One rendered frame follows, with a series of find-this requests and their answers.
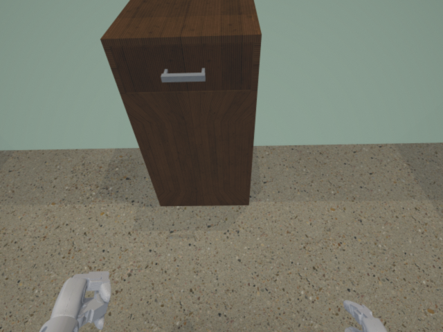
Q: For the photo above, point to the robot left hand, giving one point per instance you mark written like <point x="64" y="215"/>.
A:
<point x="71" y="302"/>

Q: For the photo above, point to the robot right hand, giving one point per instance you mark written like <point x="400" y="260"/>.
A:
<point x="364" y="317"/>

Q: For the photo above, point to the robot left forearm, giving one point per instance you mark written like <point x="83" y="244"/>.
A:
<point x="61" y="324"/>

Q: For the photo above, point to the drawer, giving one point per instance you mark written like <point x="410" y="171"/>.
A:
<point x="227" y="66"/>

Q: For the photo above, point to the handle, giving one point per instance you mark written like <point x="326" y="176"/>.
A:
<point x="183" y="77"/>

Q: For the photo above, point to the cabinet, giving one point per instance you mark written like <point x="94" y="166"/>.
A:
<point x="197" y="145"/>

